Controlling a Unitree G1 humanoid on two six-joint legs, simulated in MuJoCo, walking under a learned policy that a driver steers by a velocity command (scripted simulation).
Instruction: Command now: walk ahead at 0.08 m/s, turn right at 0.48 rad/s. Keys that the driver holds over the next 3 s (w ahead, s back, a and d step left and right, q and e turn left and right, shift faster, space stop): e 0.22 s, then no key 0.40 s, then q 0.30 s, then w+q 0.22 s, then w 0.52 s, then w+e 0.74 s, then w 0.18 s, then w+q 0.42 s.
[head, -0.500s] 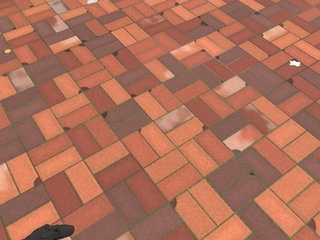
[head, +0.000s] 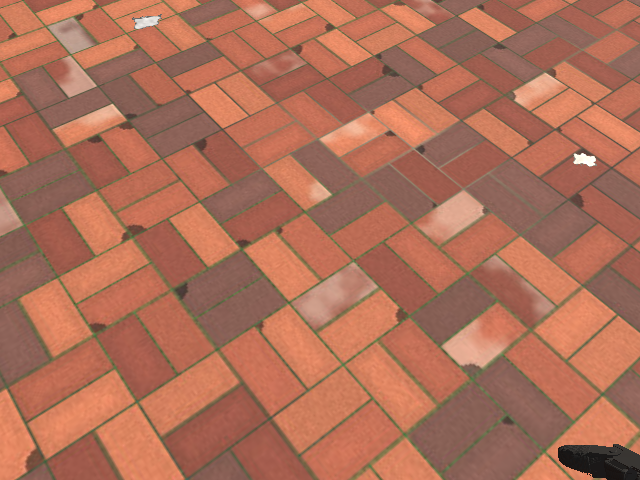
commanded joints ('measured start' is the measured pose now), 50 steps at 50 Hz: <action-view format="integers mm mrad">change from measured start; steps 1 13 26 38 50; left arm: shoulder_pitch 72 -19 -119 -116 -186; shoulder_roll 131 78 51 105 172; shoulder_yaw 38 28 -9 17 60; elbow -49 -162 -148 -77 -115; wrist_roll -12 13 37 38 3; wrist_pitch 38 72 -5 0 -4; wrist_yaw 15 -22 4 15 26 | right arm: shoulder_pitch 67 15 86 59 94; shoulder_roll -116 -194 -105 -187 -127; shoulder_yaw -33 -62 -53 -53 -51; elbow -50 18 114 138 99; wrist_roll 6 22 26 41 55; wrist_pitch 20 43 68 57 93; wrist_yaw -7 -16 -29 -4 35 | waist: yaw -53 -56 -83 -46 -86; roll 118 161 -110 101 -97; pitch -203 -164 -119 -94 -47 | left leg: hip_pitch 389 225 -46 169 99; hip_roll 326 320 74 101 95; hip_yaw -301 -32 -27 -99 48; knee -152 -205 402 -40 291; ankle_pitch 228 85 -210 163 -372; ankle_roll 200 199 -104 27 24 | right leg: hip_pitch -291 10 208 208 69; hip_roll -96 -120 -267 -107 -403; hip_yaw -13 -142 54 -87 18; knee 293 -190 -610 -476 -703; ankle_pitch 4 227 720 464 108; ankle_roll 60 12 -203 -67 -193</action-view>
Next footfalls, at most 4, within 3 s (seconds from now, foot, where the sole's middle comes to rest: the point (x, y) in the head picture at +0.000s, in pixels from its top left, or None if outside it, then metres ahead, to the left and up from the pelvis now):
0.32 right None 0.05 -0.14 -0.77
0.70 left None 0.07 0.11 -0.77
1.58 right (376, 475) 0.46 -0.07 -0.77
2.04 left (257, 348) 0.71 0.21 -0.77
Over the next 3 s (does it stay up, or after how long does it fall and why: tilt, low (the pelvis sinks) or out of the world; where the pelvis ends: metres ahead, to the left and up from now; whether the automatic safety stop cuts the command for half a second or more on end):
stays up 1.04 -0.04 0.01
